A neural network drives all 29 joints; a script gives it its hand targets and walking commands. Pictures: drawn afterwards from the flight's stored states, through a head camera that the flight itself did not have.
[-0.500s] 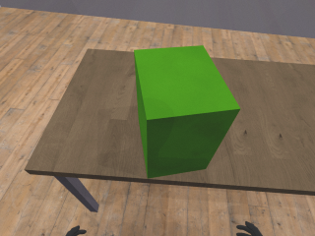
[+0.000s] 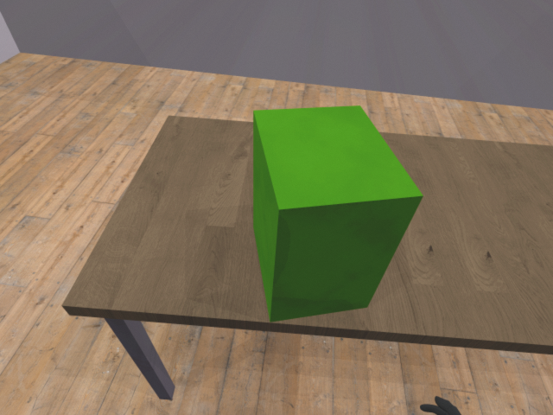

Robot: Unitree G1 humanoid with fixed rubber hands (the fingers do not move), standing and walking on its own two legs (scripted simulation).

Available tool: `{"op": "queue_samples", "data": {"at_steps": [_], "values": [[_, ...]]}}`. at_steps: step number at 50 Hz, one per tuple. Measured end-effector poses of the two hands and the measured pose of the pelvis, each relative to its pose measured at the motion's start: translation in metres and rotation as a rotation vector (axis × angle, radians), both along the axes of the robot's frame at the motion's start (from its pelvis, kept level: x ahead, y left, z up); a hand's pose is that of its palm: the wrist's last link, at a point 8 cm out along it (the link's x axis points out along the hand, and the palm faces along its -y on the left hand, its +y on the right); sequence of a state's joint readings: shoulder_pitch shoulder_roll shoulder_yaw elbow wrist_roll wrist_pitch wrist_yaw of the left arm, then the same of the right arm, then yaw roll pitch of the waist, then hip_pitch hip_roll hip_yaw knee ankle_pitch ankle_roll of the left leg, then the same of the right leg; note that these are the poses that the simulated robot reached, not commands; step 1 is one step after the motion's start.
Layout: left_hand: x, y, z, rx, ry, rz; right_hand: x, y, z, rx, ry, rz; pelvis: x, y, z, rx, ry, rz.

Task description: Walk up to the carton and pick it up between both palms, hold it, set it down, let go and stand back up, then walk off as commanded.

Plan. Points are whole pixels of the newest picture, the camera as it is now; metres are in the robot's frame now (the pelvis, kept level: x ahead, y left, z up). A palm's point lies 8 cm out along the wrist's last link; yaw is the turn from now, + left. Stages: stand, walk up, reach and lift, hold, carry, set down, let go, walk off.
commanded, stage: stand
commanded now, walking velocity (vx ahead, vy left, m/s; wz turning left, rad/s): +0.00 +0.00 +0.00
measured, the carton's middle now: (314, 215) +0.45 +0.00 +0.05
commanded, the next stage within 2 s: walk off in 1.68 s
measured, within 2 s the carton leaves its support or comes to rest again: neither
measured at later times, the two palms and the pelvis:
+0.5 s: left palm out of the picture +0.03 +0.28 -0.13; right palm out of the picture +0.11 -0.23 -0.10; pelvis -0.01 +0.00 +0.00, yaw +0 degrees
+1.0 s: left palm out of the picture +0.00 +0.28 -0.13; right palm out of the picture +0.08 -0.23 -0.11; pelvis -0.03 +0.00 +0.00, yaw +0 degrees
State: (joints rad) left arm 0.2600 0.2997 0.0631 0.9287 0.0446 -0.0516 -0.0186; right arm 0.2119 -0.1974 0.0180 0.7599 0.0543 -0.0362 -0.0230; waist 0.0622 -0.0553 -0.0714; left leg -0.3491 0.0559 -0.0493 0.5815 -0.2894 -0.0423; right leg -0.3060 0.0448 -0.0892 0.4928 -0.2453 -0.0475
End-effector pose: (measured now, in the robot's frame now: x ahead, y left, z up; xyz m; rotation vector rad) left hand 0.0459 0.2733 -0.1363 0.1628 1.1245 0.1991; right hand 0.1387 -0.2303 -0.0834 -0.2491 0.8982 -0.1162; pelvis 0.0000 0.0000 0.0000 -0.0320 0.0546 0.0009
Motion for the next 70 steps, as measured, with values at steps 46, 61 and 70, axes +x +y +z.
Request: {"op": "queue_samples", "data": {"at_steps": [46, 61, 70], "values": [[-0.038, 0.009, 0.008, 0.044, 0.015, 0.020, -0.052, 0.000, -0.024, 0.045, 0.074, -0.039, -0.026, 0.000, -0.001, 0.000, -0.037, -0.002], [-0.045, 0.010, 0.008, 0.047, 0.027, 0.025, -0.060, -0.001, -0.027, 0.046, 0.092, -0.044, -0.029, 0.000, -0.001, 0.000, -0.042, -0.002], [-0.046, 0.011, 0.010, 0.055, 0.025, 0.025, -0.063, -0.001, -0.029, 0.052, 0.095, -0.045, -0.031, 0.000, -0.001, 0.000, -0.043, -0.002]]}}
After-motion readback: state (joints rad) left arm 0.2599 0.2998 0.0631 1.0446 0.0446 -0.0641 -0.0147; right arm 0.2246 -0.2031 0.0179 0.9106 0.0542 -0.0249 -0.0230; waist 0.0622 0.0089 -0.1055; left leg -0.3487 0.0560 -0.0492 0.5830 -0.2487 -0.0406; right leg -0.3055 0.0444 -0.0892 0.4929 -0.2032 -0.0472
